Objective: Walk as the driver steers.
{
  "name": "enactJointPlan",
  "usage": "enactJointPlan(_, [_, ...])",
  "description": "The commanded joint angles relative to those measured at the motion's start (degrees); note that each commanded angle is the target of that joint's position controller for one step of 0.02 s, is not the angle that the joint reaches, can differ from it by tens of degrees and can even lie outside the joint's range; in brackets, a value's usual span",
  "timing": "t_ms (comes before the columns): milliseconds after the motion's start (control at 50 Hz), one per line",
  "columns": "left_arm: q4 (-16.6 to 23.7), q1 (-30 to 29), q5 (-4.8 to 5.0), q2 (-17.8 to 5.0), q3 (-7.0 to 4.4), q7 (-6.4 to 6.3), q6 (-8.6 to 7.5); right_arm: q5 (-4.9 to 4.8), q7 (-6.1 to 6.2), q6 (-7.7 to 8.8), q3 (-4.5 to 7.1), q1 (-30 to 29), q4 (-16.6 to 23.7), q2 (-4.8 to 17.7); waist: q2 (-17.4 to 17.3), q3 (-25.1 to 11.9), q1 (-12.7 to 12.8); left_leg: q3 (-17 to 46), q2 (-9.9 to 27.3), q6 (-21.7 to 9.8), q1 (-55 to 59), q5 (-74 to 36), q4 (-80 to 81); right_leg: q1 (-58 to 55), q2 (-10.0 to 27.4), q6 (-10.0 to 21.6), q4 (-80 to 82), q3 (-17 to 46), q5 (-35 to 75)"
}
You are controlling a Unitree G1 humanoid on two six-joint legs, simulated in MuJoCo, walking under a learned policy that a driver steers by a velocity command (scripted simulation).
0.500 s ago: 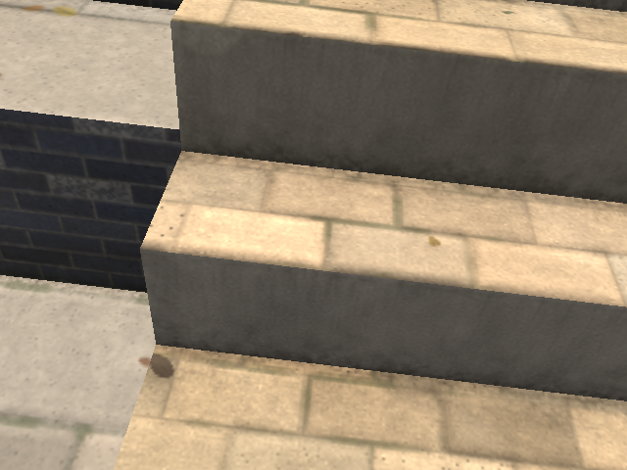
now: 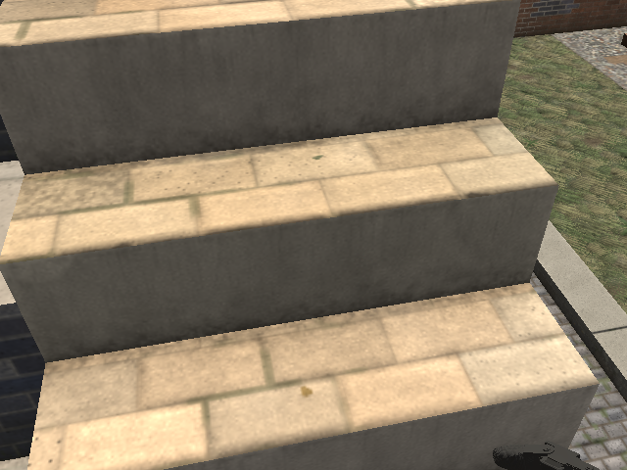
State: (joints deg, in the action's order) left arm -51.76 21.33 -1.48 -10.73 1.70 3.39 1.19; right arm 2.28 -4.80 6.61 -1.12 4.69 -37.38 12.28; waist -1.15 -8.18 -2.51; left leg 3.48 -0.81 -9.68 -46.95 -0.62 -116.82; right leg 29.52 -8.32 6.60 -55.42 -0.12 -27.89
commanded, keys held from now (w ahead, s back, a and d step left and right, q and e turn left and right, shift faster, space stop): e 0.20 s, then no key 0.70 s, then q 0.02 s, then w+q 0.08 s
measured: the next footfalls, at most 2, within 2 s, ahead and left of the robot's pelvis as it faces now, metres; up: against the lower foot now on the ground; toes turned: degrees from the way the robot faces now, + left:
left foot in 0.42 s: +0.22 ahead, +0.16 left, +0.21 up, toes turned -8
right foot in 1.02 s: +0.25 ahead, -0.19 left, +0.22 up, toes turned -9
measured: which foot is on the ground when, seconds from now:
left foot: up 0.00-0.40, down 0.42-1.00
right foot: down 0.00-0.50, up 0.52-1.00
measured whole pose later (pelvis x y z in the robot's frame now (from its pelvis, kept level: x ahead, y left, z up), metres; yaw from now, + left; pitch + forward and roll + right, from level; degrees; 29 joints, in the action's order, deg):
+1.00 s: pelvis +0.23 +0.00 +0.18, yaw -11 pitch +1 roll +1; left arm -33.0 15.9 -0.1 -14.7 1.4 -0.2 4.0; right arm 0.7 4.4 0.2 -0.2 12.8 -29.7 11.0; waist -1.6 -2.4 1.5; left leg 0.0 4.3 3.0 -24.6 42.8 -66.7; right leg 43.0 0.9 -9.4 -83.9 8.7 -18.4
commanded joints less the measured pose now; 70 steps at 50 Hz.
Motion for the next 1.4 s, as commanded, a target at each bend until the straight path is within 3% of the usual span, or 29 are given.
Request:
enactJointPlan(20, [7.2, -13.8, 0.20, 1.4, 0.89, -0.11, -1.43, 0.17, 1.12, 0.11, -2.99, 3.9, 2.5, -3.8, -1.0, 10.3, -5.6, 1.0, 0.8, 2.6, -11.7, 1.7, -3.0, 3.6, 10.0, 1.6, 25.8, 19.8, 8.8])
enactJointPlan(100, [7.1, -6.3, -1.20, 0.9, 0.55, -2.48, -1.36, 0.35, 3.51, -0.12, -3.42, 0.9, 2.4, -4.0, 0.3, 7.7, -0.5, -3.0, -0.1, 6.2, -20.0, -1.2, -10.2, -2.8, 11.6, 2.8, 27.4, 24.6, 19.6])
enactJointPlan(240, [8.1, 1.2, -1.54, 1.4, 0.50, -5.49, -0.04, -1.41, 2.87, 0.17, -3.11, -3.2, 0.8, -5.6, 5.5, 5.0, 5.4, -3.6, -0.1, 10.2, -33.5, 4.1, -7.3, -26.4, 15.3, 2.9, 27.3, 29.5, 33.3])
enactJointPlan(400, [8.1, 0.5, 1.72, -3.5, -1.32, -9.70, 2.88, -1.04, 3.15, -2.00, -4.56, -8.0, 7.3, -9.0, 9.4, 5.4, 4.3, 1.8, 6.8, 11.9, -33.3, 27.5, 10.2, -35.7, 21.2, 1.9, 30.4, 27.1, 61.8])
enactJointPlan(440, [7.2, 1.8, 2.59, -6.6, -2.81, -9.97, 4.57, -0.43, 3.71, -2.62, -3.64, -11.6, 9.6, -7.1, 8.8, 1.8, 3.8, -15.0, -3.0, 9.4, 3.2, 45.2, 40.9, -22.4, 14.9, 0.8, 33.1, 17.5, 99.3])
enactJointPlan(480, [1.8, 7.7, 2.88, -10.3, -3.83, -9.07, 2.47, 0.66, 3.06, -3.25, 0.44, 3.5, 6.7, 4.4, 9.7, -7.4, -1.9, -9.8, -6.6, 7.0, 26.5, 34.4, 61.2, -34.0, 10.5, -9.3, 24.2, 16.4, 131.3])
enactJointPlan(500, [4.1, -0.9, 4.34, -13.4, -4.79, -8.08, 1.17, -0.78, 3.16, -3.92, 2.59, 16.6, 2.9, 9.5, 5.7, -10.3, -7.4, 1.6, -0.1, 4.0, 41.8, 11.8, 73.2, -24.9, 10.9, -9.5, 12.4, 19.2, 112.2])
enactJointPlan(520, [6.6, -7.2, 3.79, -10.1, -3.64, -6.42, 1.50, -1.01, 4.05, -5.54, 2.73, 26.9, -5.6, 7.4, -19.0, -12.9, -10.7, 15.8, 5.0, -1.0, 49.0, -1.4, 72.5, -7.8, 2.2, -9.5, -4.7, 13.9, 52.1])
enactJointPlan(540, [9.5, -15.3, 2.52, -4.7, -1.88, -6.07, 1.66, 0.33, 5.57, -6.33, 2.05, 20.2, -6.6, 1.7, -23.2, -6.2, -7.3, 28.4, 11.1, -4.7, 34.1, -6.7, 73.3, -0.6, -3.5, -12.5, -30.9, 15.6, 7.4])
enactJointPlan(560, [15.0, -22.5, 3.15, -4.9, -2.16, -5.40, 0.95, 0.97, 7.08, -6.17, 1.59, 13.2, -3.1, -1.4, -8.2, 2.3, -6.8, 27.3, 12.5, -4.8, 27.5, -4.8, 71.5, 7.6, -2.9, -12.7, -45.9, 23.2, -2.2])
enactJointPlan(580, [17.2, -19.6, 2.69, -4.1, -2.05, -4.26, -0.13, 0.52, 8.55, -5.22, 2.04, 11.2, -2.2, -0.3, -5.0, 7.6, -3.5, 23.2, 13.7, -3.5, 27.5, -4.6, 70.1, 14.1, -1.9, -13.2, -48.5, 24.3, -5.0])
enactJointPlan(600, [16.4, -13.1, 0.92, -3.4, -1.78, -2.90, -0.41, -0.12, 9.42, -5.08, 1.60, 7.9, -2.8, -1.3, 1.1, 10.3, 1.5, 19.5, 12.5, -1.9, 24.1, -3.8, 68.4, 15.8, -0.1, -11.8, -46.8, 21.6, -3.5])
enactJointPlan(640, [12.9, -2.2, 1.60, -2.3, -1.55, -1.36, -0.26, 0.57, 9.52, -4.80, 0.75, 3.3, -2.2, -2.8, 6.5, 8.3, 7.8, 13.8, 12.1, -0.4, 16.1, 0.7, 68.0, 12.3, -0.5, -8.6, -58.0, 13.9, 1.9])
enactJointPlan(700, [14.9, -0.7, 2.51, -3.6, -1.66, -2.06, 0.88, -0.86, 8.64, -4.00, 0.55, 1.6, -1.0, 0.1, 3.3, 10.3, 9.9, 6.6, 10.2, -0.6, 12.8, 6.5, 74.8, 14.0, -0.5, -9.0, -58.1, 13.1, 12.3])
enactJointPlan(880, [23.4, -10.8, 1.59, -7.9, -2.41, -5.69, 2.98, 0.25, 10.30, -5.19, 2.05, 8.0, 10.2, 4.4, -10.3, 5.0, 2.2, 15.0, 17.8, -3.0, 33.9, -2.8, 70.2, 27.4, 5.0, -17.8, -40.6, 15.6, 13.0])
enactJointPlan(980, [26.4, -11.7, 1.32, -6.0, -0.52, -2.84, 0.96, -2.19, 9.16, -5.87, 3.26, 4.5, 12.7, 6.5, -8.2, 5.3, 4.6, 16.9, 15.2, 0.2, 29.1, 1.6, 66.8, 22.3, 12.2, -15.9, -23.9, 6.2, 8.0])
enactJointPlan(1020, [24.5, -3.7, 1.79, -3.3, 0.42, -1.89, -0.06, -4.60, 8.05, -7.75, 2.93, 4.6, 10.9, 6.8, -3.5, 3.5, 9.4, 7.5, 7.7, 2.0, 22.4, 3.7, 62.9, 1.2, 8.3, -11.3, 9.2, -7.5, 0.7])
enactJointPlan(1040, [20.2, 4.6, 0.38, -7.5, -1.00, -1.30, -1.42, -4.67, 7.41, -8.97, 2.40, 2.9, 12.0, 4.5, 4.0, 3.5, 11.4, 0.0, 1.0, 6.3, 22.6, 1.3, 50.9, -10.3, 6.8, -10.0, 23.0, -10.3, 21.2])
enactJointPlan(1080, [20.5, -1.2, -0.98, -16.4, -2.56, -3.18, -3.51, -3.78, 3.92, -7.95, 1.90, 10.1, 13.9, 1.4, 29.8, -2.4, 1.9, 0.9, -7.6, 15.6, -5.2, 43.4, 15.2, -32.9, 22.9, 5.1, 15.4, 22.5, 78.8])
enactJointPlan(1100, [25.2, -3.1, -2.14, -16.2, -2.83, -5.04, -3.59, -5.55, 3.46, -7.43, 1.37, 6.1, 13.7, 3.2, 20.4, -5.2, 4.5, 1.3, -5.0, 15.1, 2.2, 35.6, 12.2, -17.2, 28.8, 7.3, 21.0, 36.1, 57.6])
enactJointPlan(1120, [27.5, -5.2, -0.61, -13.8, -2.47, -5.68, -4.40, -4.80, 3.77, -7.47, 1.31, 1.0, 15.0, 4.6, 14.2, 1.9, 5.5, 3.7, -1.7, 14.2, -0.6, 37.5, 19.9, -14.8, 28.9, 5.9, 19.6, 31.6, 48.1])
enactJointPlan(1160, [28.1, -5.8, 1.86, -11.3, -2.73, -7.71, -6.56, -2.40, 4.16, -7.26, 0.45, -2.3, 17.3, 2.7, 10.7, 5.2, 4.7, 11.4, 2.3, 11.8, -8.7, 42.5, 17.4, -14.7, 30.6, 3.3, 15.0, 30.6, 35.6])
enactJointPlan(1240, [26.8, -17.7, 2.06, -12.7, -2.49, -6.83, -3.85, -0.46, 3.83, -7.97, -0.17, 17.0, 8.3, 2.1, 6.5, 0.8, -7.4, -9.1, -1.6, 7.2, 28.2, 26.4, 66.9, 0.3, 20.3, -0.1, 14.2, 5.6, 43.1])
enactJointPlan(1260, [25.3, -16.4, 0.02, -11.3, -1.91, -6.27, -4.03, -0.69, 4.64, -8.13, 0.79, 19.4, 4.1, 2.3, 5.8, -2.4, -5.9, -14.2, -6.2, 4.5, 36.7, 16.6, 69.0, -0.3, 19.6, 1.6, 13.7, 1.3, 45.8])
enactJointPlan(1280, [24.6, -18.8, -0.81, -11.0, -1.60, -5.42, -4.02, -0.43, 4.73, -8.08, 1.82, 23.2, 2.4, 3.9, 5.2, -3.1, -7.6, -10.3, -5.7, 1.6, 38.9, 14.2, 76.5, -2.2, 17.1, 1.3, 3.5, -2.8, 48.0])
enactJointPlan(1300, [28.1, -25.0, -2.12, -5.9, -0.18, -4.34, -4.87, 0.70, 4.41, -7.42, 2.73, 29.8, -1.5, 5.3, -5.4, 1.0, -9.2, 1.1, -1.9, -0.4, 46.6, 5.8, 80.2, 11.7, 11.1, -1.6, -19.5, -4.5, 18.2])
enactJointPlan(1320, [30.2, -20.1, -0.52, -1.5, 1.16, -2.56, -5.03, 1.36, 4.20, -6.55, 2.98, 18.2, 3.2, 7.7, -11.7, 8.0, 0.9, 27.5, 3.2, -5.5, 35.5, 17.5, 92.8, 19.4, 4.0, -5.7, -28.8, -0.6, 11.8])
enactJointPlan(1340, [28.9, -13.4, 0.63, -4.3, 0.93, -1.48, -5.51, 0.08, 4.52, -6.12, 3.98, 11.2, 7.5, 10.4, -9.6, 8.9, 3.8, 42.1, 9.1, -9.7, 31.9, 38.2, 100.7, 23.7, 4.7, -7.9, -35.4, 5.3, 12.1])
enactJointPlan(1400, [29.0, -15.4, 0.64, -2.9, 1.92, -1.31, -6.36, -0.73, 4.01, -5.02, 2.62, 7.9, 5.7, 5.8, -2.1, 13.6, 6.1, 37.1, 9.3, -9.6, 23.9, 41.0, 99.3, 29.4, 7.1, -8.6, -43.1, 5.4, 14.4])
